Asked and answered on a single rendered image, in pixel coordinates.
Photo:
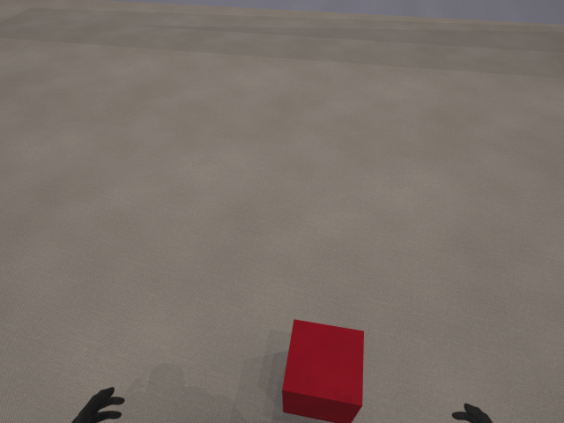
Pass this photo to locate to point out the robot right hand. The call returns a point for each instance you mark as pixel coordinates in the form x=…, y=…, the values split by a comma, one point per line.
x=473, y=414

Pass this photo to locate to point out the carton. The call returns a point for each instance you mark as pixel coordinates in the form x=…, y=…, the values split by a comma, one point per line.
x=324, y=372

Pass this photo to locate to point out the robot left hand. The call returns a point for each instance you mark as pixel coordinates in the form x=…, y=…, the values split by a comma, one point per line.
x=90, y=414

